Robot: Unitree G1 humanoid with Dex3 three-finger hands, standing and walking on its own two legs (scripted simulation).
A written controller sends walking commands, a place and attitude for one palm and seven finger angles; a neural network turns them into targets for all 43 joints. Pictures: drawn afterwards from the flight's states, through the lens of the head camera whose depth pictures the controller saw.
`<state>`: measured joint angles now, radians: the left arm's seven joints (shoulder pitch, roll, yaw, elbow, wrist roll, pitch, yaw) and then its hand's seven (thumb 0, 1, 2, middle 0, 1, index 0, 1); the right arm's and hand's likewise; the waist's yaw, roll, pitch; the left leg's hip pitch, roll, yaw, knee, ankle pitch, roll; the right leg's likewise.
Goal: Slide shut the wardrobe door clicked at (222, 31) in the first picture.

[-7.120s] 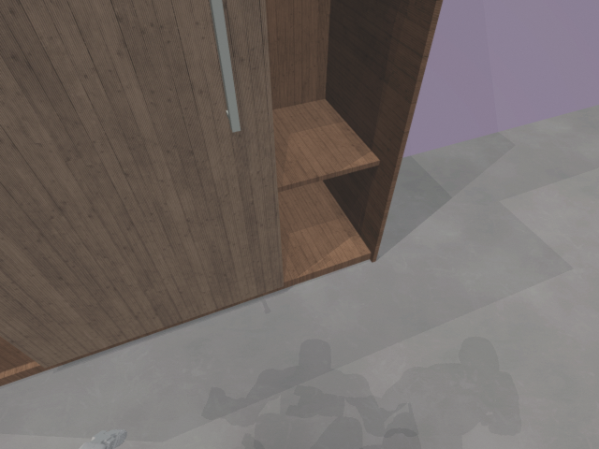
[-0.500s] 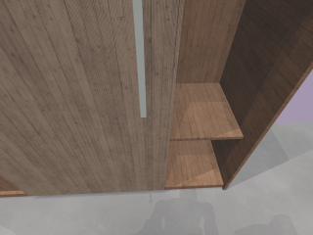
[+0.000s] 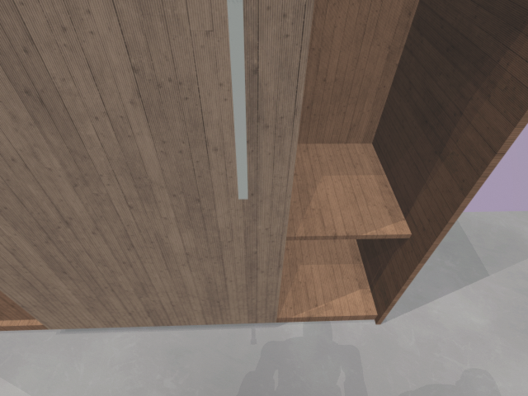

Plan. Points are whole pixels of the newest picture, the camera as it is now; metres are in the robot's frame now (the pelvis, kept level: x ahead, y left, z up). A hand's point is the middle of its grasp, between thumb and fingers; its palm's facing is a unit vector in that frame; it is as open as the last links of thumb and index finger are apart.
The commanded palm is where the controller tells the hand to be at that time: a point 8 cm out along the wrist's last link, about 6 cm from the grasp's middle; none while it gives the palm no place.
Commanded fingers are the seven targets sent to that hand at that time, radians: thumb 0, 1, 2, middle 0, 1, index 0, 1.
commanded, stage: look again from close up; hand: left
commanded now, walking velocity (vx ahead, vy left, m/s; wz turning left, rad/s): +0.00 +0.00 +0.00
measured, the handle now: (240, 113) +0.48 +0.08 +0.20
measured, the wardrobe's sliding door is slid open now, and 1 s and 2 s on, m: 0.39 0.39 0.39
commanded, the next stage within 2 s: none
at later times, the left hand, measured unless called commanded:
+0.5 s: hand out of the picture -0.05 +0.17 -0.18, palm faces +0.07 -0.98 -0.19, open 7.4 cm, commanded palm none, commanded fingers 0.00 0.90 0.90 -0.20 -0.30 -0.20 -0.30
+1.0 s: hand out of the picture -0.06 +0.17 -0.18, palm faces +0.08 -0.98 -0.18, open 7.4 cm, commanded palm none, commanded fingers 0.00 0.90 0.90 -0.20 -0.30 -0.20 -0.30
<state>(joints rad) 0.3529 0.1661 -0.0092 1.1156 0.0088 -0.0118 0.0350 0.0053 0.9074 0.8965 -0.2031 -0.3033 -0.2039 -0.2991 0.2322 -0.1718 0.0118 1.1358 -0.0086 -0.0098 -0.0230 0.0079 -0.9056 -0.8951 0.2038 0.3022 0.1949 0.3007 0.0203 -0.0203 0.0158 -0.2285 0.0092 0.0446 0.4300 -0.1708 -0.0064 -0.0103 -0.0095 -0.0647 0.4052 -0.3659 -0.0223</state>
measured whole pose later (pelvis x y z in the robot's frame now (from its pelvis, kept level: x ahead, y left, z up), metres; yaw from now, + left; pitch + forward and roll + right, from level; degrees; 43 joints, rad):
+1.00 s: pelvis -0.01 +0.01 +0.00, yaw +1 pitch -2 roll +1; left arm 0.39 0.14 -0.01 1.13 0.01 -0.01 0.04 0.00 0.91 0.90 -0.20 -0.30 -0.20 -0.30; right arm 0.28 -0.15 0.01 1.14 -0.01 -0.01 -0.03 0.01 -0.92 -0.90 0.20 0.30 0.19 0.30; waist 0.02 -0.02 0.03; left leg -0.25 -0.01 0.03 0.43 -0.16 0.00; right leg -0.03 -0.02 -0.08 0.42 -0.37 -0.01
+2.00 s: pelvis +0.00 +0.00 +0.00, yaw +2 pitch -2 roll +1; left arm 0.38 0.14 0.00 1.12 0.01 -0.01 0.04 0.00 0.91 0.90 -0.20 -0.30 -0.20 -0.30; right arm 0.27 -0.15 0.00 1.14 -0.01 0.00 -0.03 0.01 -0.92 -0.90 0.20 0.30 0.19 0.30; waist 0.02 -0.02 0.03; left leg -0.24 -0.01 0.01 0.45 -0.17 0.00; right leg -0.01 -0.02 -0.10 0.42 -0.38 -0.02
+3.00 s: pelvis +0.00 -0.01 +0.00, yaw +3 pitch -3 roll +1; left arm 0.39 0.13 0.00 1.12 0.01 -0.01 0.04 0.00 0.91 0.90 -0.20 -0.30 -0.20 -0.30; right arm 0.27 -0.15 0.00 1.14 -0.01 0.00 -0.04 0.01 -0.92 -0.90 0.20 0.30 0.19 0.30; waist 0.02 -0.02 0.03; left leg -0.24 0.00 -0.01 0.46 -0.17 -0.01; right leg 0.00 -0.01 -0.12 0.42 -0.38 -0.03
